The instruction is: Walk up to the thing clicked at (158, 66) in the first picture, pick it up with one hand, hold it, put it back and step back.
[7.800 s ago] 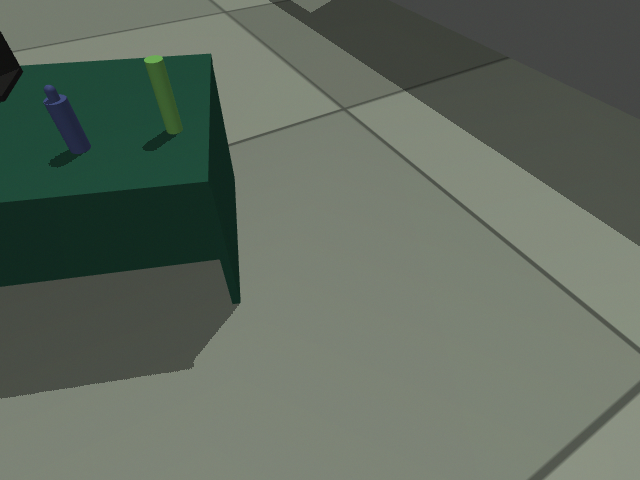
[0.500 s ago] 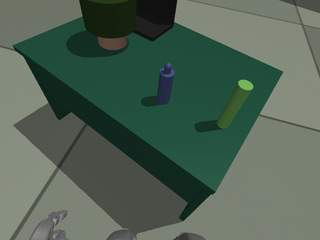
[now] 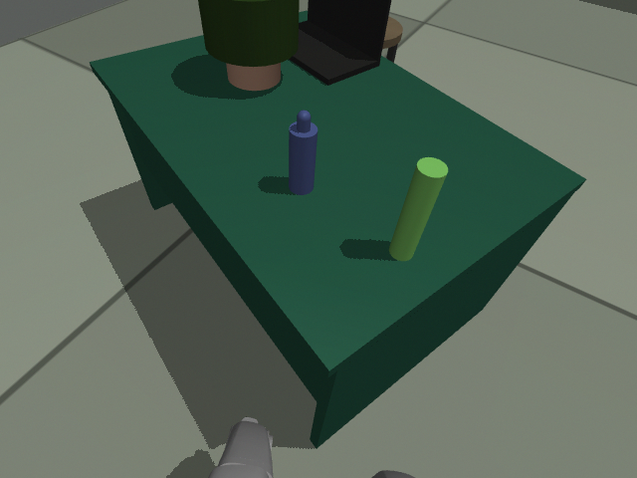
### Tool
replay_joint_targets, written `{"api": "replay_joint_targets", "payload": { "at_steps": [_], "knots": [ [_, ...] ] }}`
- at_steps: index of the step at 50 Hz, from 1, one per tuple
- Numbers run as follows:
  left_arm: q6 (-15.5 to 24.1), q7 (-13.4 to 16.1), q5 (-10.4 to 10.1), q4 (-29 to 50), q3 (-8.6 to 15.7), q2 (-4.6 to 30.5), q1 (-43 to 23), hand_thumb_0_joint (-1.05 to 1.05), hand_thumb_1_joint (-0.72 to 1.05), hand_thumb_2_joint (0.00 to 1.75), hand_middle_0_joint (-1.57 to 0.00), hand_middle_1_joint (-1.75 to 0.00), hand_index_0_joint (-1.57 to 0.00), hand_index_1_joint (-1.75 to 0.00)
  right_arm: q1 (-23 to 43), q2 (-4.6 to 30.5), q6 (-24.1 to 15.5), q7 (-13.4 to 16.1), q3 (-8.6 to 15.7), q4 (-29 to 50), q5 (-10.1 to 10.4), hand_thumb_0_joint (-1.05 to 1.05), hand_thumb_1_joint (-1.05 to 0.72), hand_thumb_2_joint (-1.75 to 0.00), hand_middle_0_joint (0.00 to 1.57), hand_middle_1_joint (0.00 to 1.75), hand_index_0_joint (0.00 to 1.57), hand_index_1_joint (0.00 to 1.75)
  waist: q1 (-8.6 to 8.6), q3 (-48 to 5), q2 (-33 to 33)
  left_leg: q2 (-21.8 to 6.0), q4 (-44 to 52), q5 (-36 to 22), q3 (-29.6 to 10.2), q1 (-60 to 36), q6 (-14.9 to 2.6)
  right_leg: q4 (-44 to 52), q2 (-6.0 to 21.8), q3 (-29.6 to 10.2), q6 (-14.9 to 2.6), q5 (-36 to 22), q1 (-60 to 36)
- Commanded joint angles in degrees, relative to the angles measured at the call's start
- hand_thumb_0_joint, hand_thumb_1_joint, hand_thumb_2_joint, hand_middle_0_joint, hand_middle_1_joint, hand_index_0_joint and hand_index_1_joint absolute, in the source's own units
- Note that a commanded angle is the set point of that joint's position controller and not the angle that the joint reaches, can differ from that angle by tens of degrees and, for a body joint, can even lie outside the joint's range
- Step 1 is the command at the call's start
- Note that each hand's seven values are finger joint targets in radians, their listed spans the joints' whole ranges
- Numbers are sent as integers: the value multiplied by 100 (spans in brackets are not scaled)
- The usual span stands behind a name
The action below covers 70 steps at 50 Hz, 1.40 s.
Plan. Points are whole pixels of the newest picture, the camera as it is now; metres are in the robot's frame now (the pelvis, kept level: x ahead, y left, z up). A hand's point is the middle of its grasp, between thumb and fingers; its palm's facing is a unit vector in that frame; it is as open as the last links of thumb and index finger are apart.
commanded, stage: walk up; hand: right
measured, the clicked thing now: (414, 214) +0.53 -0.15 -0.01
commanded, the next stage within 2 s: none
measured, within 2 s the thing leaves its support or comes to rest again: neither
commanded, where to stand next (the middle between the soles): +0.09 +0.02 m, yaw +6 degrees
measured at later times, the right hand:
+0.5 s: hand (483, 433) +0.21 -0.22 -0.11, palm faces -0.28 +0.91 -0.31, open 7.4 cm
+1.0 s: hand out of the picture +0.14 -0.23 -0.11, palm faces -0.14 +0.92 -0.37, open 7.4 cm
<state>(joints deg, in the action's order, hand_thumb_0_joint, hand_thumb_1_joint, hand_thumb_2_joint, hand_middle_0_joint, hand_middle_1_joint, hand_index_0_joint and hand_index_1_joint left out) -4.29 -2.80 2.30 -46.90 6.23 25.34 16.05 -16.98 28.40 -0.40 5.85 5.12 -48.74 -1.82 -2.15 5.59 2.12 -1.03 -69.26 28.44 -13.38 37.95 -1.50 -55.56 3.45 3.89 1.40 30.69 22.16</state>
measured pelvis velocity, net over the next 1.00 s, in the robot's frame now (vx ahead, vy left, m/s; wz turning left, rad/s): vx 0.02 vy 0.02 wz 0.15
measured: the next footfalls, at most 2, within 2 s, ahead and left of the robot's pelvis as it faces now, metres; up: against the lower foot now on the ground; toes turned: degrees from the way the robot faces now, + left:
left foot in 0.52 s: +0.07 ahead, +0.13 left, +0.00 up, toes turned +9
right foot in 0.82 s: +0.12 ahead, -0.12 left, +0.00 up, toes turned +8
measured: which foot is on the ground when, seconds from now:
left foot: up 0.00-0.50, down 0.52-1.00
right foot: down 0.00-0.54, up 0.56-0.80, down 0.82-1.00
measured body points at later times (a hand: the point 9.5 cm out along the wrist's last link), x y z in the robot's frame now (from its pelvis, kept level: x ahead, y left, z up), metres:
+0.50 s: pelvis +0.01 -0.01 +0.04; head +0.06 -0.02 +0.48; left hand -0.07 +0.32 -0.05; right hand +0.22 -0.27 -0.08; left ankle +0.03 +0.12 -0.68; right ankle +0.00 -0.13 -0.68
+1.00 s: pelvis +0.02 +0.02 +0.04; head +0.04 +0.02 +0.49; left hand +0.04 +0.34 -0.08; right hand +0.14 -0.28 -0.09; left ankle +0.03 +0.13 -0.68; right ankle +0.08 -0.13 -0.68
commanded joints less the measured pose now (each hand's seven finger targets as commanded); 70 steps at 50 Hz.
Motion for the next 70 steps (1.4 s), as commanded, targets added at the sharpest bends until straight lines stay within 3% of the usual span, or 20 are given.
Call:
{"api": "replay_joint_targets", "payload": {
  "at_steps": [1, 8, 12, 20, 24, 25, 26, 27, 28, 32, 37, 40, 41, 42, 43, 44, 47, 50, 58, 70],
  "knots": [
    [588, 269, 33, 336, 415, 1751, -553, 0, 90, 90, -20, -30, -20, -30, -297, 1192, -216, -237, 250, 177, 132, 0, -90, -90, 20, 30, 20, 30, 262, 429, 208, -57, -249, -614, 477, 430, -56, 3459, 1554, -2724, -701, 355, -155],
    [904, 503, -105, -112, 259, 1270, 824, 0, 90, 90, -20, -30, -20, -30, 446, 683, 58, -543, 176, 449, 37, 0, -90, -90, 20, 30, 20, 30, -174, -250, 451, 316, 1081, -756, 374, 405, 47, 2849, 1536, -1447, -451, -4326, -2532],
    [918, 608, -123, -76, 228, 1193, 1100, 0, 90, 90, -20, -30, -20, -30, 857, 548, 185, -635, 152, 623, 44, 0, -90, -90, 20, 30, 20, 30, -281, -292, 696, 334, 1337, -773, 642, 190, 31, 2805, 1510, -1015, -276, -5325, -2683],
    [944, 579, -66, 156, 201, 1343, 958, 0, 90, 90, -20, -30, -20, -30, 1305, 393, 212, -758, 130, 647, 74, 0, -90, -90, 20, 30, 20, 30, -241, -306, 897, -33, 2206, -563, 1239, -824, -104, 2845, 1641, -497, -874, -4598, -2033],
    [873, 501, -98, 316, 108, 1344, 449, 0, 90, 90, -20, -30, -20, -30, 894, 386, 87, -784, 174, 401, 98, 0, -90, -90, 20, 30, 20, 30, 200, -511, 651, 176, 3559, -1186, 1680, -2538, -228, 2120, 1355, 61, -952, -3660, -887],
    [853, 477, -110, 313, 17, 1096, 504, 0, 90, 90, -20, -30, -20, -30, 470, 567, 32, -746, 256, 190, 79, 0, -90, -90, 20, 30, 20, 30, 421, -864, 22, 215, 3890, -1341, 1443, -3510, -353, 1114, 1084, 376, -784, -3690, -411],
    [856, 460, -160, 335, -116, 743, 687, 0, 90, 90, -20, -30, -20, -30, 103, 914, -19, -678, 377, 138, 48, 0, -90, -90, 20, 30, 20, 30, 590, -1155, -1043, -531, 4289, -1609, 87, -4280, -696, -89, 698, 552, -434, -2747, 536],
    [796, 465, -227, 437, -125, 718, 503, 0, 90, 90, -20, -30, -20, -30, 188, 1332, -33, -627, 420, 294, 131, 0, -90, -90, 20, 30, 20, 30, 611, -1191, -1609, -2003, 4953, -1325, -2071, -3952, -1547, -570, -140, 334, -261, 238, 1260],
    [722, 517, -156, 259, -14, 1191, 207, 0, 90, 90, -20, -30, -20, -30, 218, 1377, -16, -631, 456, 216, 248, 0, -90, -90, 20, 30, 20, 30, 622, -928, -1006, -2150, 5200, -581, -2098, -3033, -1792, -945, 181, -362, -299, 736, 851],
    [671, 406, -207, -199, -53, 1026, 708, 0, 90, 90, -20, -30, -20, -30, 1116, 774, -103, -550, 145, 329, 172, 0, -90, -90, 20, 30, 20, 30, 112, -177, -912, -1186, 4863, -1546, -2, -2012, -1069, -111, 315, -508, -313, -341, 374],
    [676, 424, -189, -433, -56, 891, 618, 0, 90, 90, -20, -30, -20, -30, 1315, 759, -23, -634, 118, 331, 29, 0, -90, -90, 20, 30, 20, 30, 134, -318, -1318, -1158, 4730, -998, 157, -1555, -1078, 1126, -18, -180, -196, -695, -468],
    [740, 450, -130, -530, -57, 853, 456, 0, 90, 90, -20, -30, -20, -30, 1421, 578, 71, -646, 35, 291, 97, 0, -90, -90, 20, 30, 20, 30, -8, -462, -942, -907, 4098, -639, 429, -1229, -727, 2394, -248, -156, -284, -1390, -1308],
    [784, 471, -91, -510, -43, 939, 352, 0, 90, 90, -20, -30, -20, -30, 1344, 344, 74, -640, -56, 221, 136, 0, -90, -90, 20, 30, 20, 30, -86, -506, -605, -817, 3765, -691, 564, -1047, -477, 2829, 37, -647, -374, -1494, -1534],
    [854, 495, -25, -439, 2, 1292, 158, 0, 90, 90, -20, -30, -20, -30, 1293, 170, 80, -647, -100, 244, 164, 0, -90, -90, 20, 30, 20, 30, -7, -383, 202, -382, 3042, -650, 838, -721, -141, 3422, 934, -2121, -661, -1239, -1402],
    [851, 480, -63, -454, 6, 1600, -137, 0, 90, 90, -20, -30, -20, -30, 1232, 300, 132, -608, -29, 88, 159, 0, -90, -90, 20, 30, 20, 30, 85, -289, 591, -2, 2263, 282, 1205, -1359, -25, 3855, 1761, -3028, -1303, -661, -349],
    [841, 463, -67, -332, -14, 1588, -588, 0, 90, 90, -20, -30, -20, -30, 1019, 461, 145, -601, 47, -68, 115, 0, -90, -90, 20, 30, 20, 30, 277, -198, 479, -173, 2010, 161, 1047, -1892, 0, 3751, 1843, -3002, -1515, -606, 183],
    [783, 431, -105, -357, -196, 1166, -967, 0, 90, 90, -20, -30, -20, -30, 562, 452, 12, -618, 73, -453, 150, 0, -90, -90, 20, 30, 20, 30, 516, -502, 385, -192, 3695, -985, 1063, -2721, -104, 2958, 988, -1514, -794, -1587, 150],
    [659, 385, -222, -661, -272, 916, -598, 0, 90, 90, -20, -30, -20, -30, 1283, 798, -75, -626, 45, -390, 122, 0, -90, -90, 20, 30, 20, 30, 37, -462, -330, -1224, 4887, -248, -375, -1825, -657, 2108, -103, -493, -279, -869, -660],
    [715, 403, -285, -996, -359, 959, -1050, 0, 90, 90, -20, -30, -20, -30, 1272, 575, -107, -594, -100, -827, 138, 0, -90, -90, 20, 30, 20, 30, 144, -920, -410, -624, 4605, -2657, 781, -2747, -165, 2768, 352, -834, -361, -3122, -1284],
    [648, 384, -223, -1422, -430, 838, -1415, 0, 90, 90, -20, -30, -20, -30, 1615, 453, -44, -596, -46, -1104, 159, 0, -90, -90, 20, 30, 20, 30, 199, -848, -249, -636, 5069, -2413, 1053, -3174, -97, 3322, 425, -824, -250, -3116, -1440]
  ]
}}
